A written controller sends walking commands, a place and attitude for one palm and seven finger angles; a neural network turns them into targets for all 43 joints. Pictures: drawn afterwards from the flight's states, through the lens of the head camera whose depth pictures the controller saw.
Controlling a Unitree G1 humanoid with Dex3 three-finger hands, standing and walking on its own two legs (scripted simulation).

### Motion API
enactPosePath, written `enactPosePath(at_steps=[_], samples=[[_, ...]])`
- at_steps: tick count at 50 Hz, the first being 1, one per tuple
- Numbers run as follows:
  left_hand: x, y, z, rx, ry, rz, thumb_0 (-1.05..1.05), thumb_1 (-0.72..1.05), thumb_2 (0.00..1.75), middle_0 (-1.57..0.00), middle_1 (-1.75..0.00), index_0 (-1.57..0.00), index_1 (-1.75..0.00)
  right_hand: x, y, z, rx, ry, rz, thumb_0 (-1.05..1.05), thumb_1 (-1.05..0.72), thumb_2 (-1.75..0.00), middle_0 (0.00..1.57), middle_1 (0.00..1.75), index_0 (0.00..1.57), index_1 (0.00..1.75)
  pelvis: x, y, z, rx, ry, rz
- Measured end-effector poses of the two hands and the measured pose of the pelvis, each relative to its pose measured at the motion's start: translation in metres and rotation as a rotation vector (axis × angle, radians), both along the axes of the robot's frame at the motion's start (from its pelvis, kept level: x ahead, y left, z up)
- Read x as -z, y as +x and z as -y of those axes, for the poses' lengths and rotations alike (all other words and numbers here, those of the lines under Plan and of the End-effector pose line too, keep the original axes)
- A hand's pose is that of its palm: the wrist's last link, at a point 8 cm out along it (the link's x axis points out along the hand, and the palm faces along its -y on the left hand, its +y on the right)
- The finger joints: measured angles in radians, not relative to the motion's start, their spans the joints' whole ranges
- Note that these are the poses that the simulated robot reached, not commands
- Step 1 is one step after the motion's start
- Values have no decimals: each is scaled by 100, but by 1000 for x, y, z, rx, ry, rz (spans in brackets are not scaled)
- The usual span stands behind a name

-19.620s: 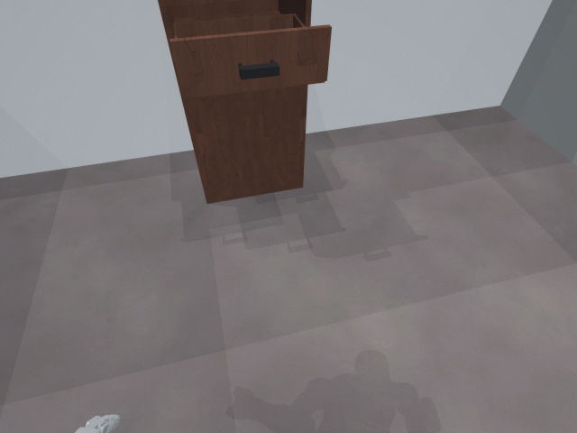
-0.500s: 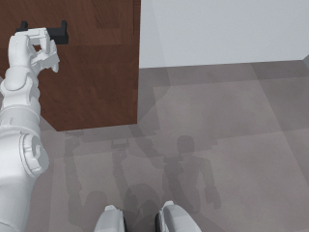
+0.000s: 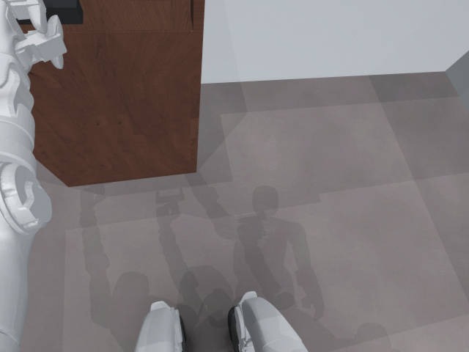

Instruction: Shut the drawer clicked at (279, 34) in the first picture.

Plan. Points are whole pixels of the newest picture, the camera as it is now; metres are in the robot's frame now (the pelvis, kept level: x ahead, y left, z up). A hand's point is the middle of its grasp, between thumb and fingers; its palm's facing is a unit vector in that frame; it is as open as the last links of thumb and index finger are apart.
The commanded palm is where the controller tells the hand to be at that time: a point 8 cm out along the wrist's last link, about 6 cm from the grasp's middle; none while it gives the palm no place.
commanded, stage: push the drawer shut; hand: left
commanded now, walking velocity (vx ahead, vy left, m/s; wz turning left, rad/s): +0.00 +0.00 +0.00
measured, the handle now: out of the picture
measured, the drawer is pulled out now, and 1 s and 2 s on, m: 0.00 0.00 0.00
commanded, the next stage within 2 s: pull the fist back off the drawer in 0.04 s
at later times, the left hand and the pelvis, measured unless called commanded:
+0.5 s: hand (56, 38) +0.58 +0.17 +0.10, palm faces +0.03 -1.00 -0.03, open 3.2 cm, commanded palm +0.57 +0.20 +0.10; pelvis -0.02 +0.00 -0.01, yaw -1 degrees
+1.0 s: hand (41, 51) +0.56 +0.19 +0.10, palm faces +0.05 -1.00 +0.00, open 3.3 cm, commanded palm +0.51 +0.23 +0.11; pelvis +0.03 +0.00 +0.02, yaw -1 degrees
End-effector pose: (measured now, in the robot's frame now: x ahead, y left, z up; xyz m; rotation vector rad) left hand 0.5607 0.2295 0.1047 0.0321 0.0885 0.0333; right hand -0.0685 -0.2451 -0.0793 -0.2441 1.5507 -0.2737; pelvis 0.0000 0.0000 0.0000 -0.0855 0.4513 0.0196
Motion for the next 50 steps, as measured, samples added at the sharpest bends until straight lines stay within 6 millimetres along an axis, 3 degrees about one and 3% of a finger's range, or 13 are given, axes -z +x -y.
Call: enactPosePath(at_steps=[17,29,38,50], samples=[[1,0,0,9,3,4,3,65,92,-140,-160,-140,-160,1,-13,5,-31,-40,24,0,-90,-90,20,30,21,30,10,-19,0,-4,-15,-23],[2,-3,6,2,-15,12,4,74,90,-140,-160,-140,-160,2,-13,-6,-1,7,30,0,-90,-90,20,30,21,30,5,-14,-3,14,-5,-7],[7,-10,4,-18,-22,0,2,85,89,-140,-160,-140,-160,-3,14,-5,15,29,63,1,-90,-90,20,30,21,30,-8,6,-3,36,12,20],[6,-24,-16,-23,-35,30,2,90,90,-140,-160,-140,-160,-8,76,14,-20,9,128,1,-90,-90,20,30,21,30,-19,33,1,28,23,55]])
